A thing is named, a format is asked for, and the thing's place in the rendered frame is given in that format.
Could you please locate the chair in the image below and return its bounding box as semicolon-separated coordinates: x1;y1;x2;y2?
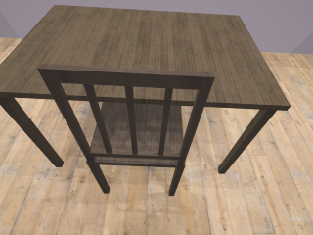
37;64;215;196

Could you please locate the table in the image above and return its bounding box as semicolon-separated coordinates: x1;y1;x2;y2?
0;5;291;174

